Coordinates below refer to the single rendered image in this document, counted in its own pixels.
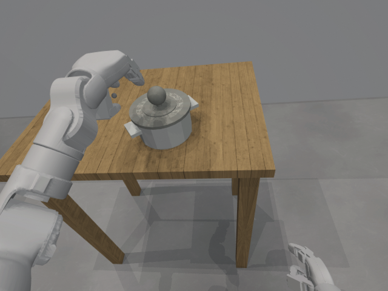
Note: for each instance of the left robot upper arm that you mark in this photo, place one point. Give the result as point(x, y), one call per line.
point(28, 236)

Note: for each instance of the knob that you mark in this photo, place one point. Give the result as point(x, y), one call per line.
point(156, 95)

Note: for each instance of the pot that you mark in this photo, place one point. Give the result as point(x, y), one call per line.
point(166, 138)

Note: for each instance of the lid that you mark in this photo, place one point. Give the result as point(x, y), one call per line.
point(173, 110)

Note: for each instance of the robot left hand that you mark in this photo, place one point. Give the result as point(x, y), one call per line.
point(111, 66)

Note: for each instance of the left robot forearm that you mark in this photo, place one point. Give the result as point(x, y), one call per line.
point(68, 128)

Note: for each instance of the robot right hand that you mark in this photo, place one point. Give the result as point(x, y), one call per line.
point(316, 272)

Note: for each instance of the table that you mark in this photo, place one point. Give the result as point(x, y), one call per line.
point(229, 139)

